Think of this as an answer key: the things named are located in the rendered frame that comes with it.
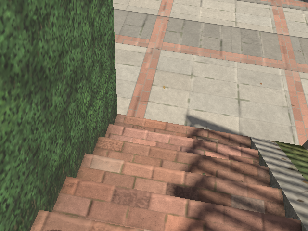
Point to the stairs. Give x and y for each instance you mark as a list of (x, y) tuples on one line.
[(149, 175)]

